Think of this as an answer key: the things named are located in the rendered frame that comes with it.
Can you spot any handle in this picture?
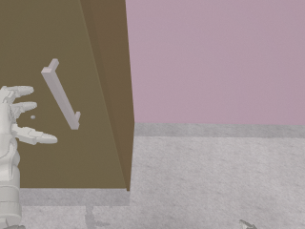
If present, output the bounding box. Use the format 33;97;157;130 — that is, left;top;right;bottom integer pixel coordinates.
41;58;81;130

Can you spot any left robot forearm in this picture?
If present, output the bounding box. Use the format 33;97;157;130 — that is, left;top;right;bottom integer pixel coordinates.
0;134;22;229

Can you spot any wardrobe door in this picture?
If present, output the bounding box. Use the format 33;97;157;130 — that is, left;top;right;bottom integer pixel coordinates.
0;0;126;189

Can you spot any right robot hand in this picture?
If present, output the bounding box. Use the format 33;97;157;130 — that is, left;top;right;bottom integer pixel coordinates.
239;219;257;229

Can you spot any left robot hand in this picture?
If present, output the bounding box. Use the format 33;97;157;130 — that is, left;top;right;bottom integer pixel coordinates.
0;86;58;145

